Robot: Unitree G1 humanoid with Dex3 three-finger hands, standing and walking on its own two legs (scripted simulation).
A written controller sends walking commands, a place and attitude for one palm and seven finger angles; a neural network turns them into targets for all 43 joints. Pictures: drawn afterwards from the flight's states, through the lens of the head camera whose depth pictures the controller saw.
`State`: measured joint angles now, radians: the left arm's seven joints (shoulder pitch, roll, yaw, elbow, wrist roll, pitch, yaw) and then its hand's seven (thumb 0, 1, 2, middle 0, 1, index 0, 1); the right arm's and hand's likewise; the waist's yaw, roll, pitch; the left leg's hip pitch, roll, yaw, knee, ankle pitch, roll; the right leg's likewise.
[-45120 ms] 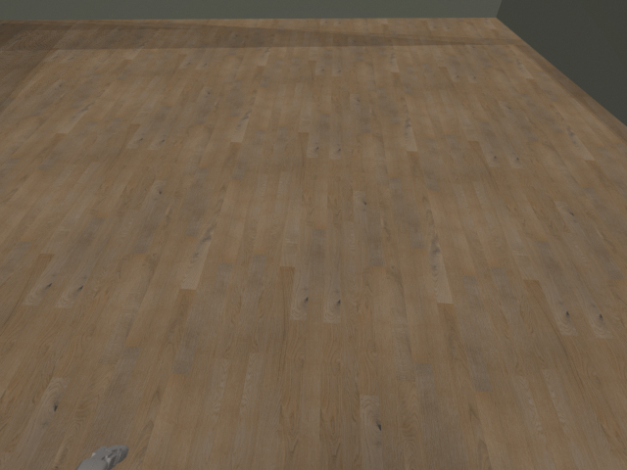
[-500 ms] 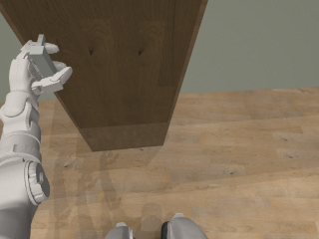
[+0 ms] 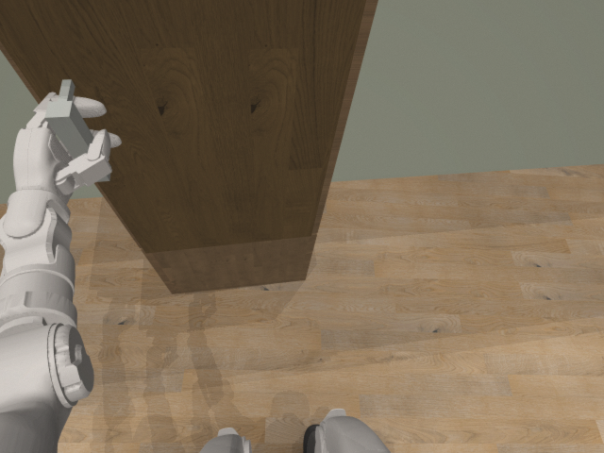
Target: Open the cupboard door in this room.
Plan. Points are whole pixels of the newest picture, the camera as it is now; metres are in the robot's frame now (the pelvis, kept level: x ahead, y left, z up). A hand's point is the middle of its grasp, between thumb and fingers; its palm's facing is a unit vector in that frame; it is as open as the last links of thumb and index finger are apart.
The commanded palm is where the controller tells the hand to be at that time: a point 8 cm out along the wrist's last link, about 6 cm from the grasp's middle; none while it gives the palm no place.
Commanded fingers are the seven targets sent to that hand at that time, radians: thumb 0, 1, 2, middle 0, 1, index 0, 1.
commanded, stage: pull the door open along its arc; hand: left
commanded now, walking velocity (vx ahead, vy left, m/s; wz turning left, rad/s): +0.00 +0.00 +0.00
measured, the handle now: (84, 132) +0.52 +0.26 +0.07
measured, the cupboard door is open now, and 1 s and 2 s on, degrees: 1 45 43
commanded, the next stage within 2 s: open thumb and fingers to let go in 0.76 s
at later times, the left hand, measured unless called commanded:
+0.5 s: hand (143, 259) +0.33 +0.16 +0.08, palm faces +0.33 -0.94 +0.08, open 6.1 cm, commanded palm +0.27 +0.20 +0.07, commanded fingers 0.00 0.90 0.90 -0.40 -1.35 -0.40 -1.35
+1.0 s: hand (226, 320) +0.26 +0.07 +0.08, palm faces +0.49 -0.87 -0.02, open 6.4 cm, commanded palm +0.21 +0.12 +0.07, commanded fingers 0.00 0.34 0.66 -0.36 -1.29 -0.36 -1.29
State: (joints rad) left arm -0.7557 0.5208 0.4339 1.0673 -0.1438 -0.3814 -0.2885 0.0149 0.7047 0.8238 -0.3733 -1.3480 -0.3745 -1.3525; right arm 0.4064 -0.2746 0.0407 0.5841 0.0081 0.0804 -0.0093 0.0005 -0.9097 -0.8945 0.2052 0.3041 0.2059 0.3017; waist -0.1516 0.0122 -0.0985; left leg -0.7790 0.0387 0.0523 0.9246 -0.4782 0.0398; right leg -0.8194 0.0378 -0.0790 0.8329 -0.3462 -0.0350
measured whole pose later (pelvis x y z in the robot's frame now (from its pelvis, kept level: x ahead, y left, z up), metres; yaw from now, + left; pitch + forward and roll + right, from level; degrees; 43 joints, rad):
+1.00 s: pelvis +0.01 -0.05 +0.01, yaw +5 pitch +8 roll +1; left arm 0.28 -0.08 -0.20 -0.07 0.08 -0.17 0.54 0.01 0.61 0.75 -0.37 -1.33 -0.36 -1.34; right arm 0.19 -0.19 0.02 0.53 -0.07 0.05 0.00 0.01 -0.91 -0.90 0.20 0.30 0.20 0.30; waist 0.01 0.03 -0.11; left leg -0.53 0.01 -0.02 0.86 -0.47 -0.03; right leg -0.59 0.01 -0.14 0.86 -0.43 -0.10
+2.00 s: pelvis -0.03 -0.01 +0.01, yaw +5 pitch +6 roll -1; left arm 0.16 0.11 -0.20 0.04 -0.05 -0.27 0.04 -0.01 -0.50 0.30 -0.20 -0.38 -0.10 -0.36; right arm 0.24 -0.22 0.04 0.51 0.00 -0.05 -0.02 0.01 -0.91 -0.89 0.20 0.30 0.21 0.30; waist 0.02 0.05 -0.06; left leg -0.54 -0.02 0.00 0.89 -0.44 0.03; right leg -0.58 -0.02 -0.12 0.85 -0.37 -0.04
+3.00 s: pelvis -0.01 -0.03 -0.01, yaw +4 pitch +10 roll -1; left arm 0.66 0.20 0.08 -0.31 -0.23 -0.31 -0.19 -0.01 -0.50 0.30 -0.15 -0.30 -0.15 -0.30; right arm 0.27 -0.23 0.01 0.43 0.03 -0.10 -0.05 0.01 -0.91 -0.90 0.20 0.30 0.20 0.30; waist 0.01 0.04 -0.13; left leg -0.68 0.01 -0.02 1.03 -0.54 0.00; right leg -0.72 0.01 -0.14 0.99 -0.46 -0.07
